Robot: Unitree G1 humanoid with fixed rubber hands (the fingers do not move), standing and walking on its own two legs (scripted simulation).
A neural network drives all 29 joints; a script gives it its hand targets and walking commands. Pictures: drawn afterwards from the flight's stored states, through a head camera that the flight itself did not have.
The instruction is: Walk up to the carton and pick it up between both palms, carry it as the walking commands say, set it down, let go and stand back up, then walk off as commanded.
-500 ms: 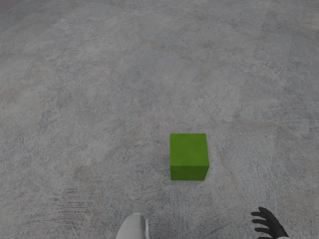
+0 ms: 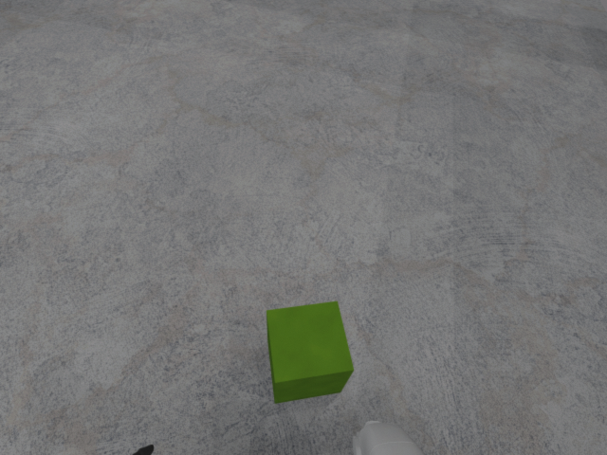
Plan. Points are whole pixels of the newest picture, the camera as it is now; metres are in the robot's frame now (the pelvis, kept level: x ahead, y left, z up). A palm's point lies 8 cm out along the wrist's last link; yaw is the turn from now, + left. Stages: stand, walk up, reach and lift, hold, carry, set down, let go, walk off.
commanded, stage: walk up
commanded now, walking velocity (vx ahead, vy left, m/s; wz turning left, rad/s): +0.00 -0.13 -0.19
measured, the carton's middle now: (305, 353) +0.44 -0.04 -0.66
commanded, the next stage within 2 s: stand in 1.94 s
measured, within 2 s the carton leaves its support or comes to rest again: neither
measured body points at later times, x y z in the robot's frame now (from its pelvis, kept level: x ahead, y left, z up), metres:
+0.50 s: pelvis +0.01 -0.10 -0.01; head +0.02 -0.12 +0.44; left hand +0.12 +0.14 -0.13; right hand +0.02 -0.34 -0.17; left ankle -0.02 +0.04 -0.74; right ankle +0.03 -0.17 -0.75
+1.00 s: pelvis -0.01 -0.07 +0.00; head +0.00 -0.08 +0.45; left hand -0.02 +0.17 -0.16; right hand +0.01 -0.31 -0.16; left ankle -0.05 +0.04 -0.71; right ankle +0.03 -0.17 -0.75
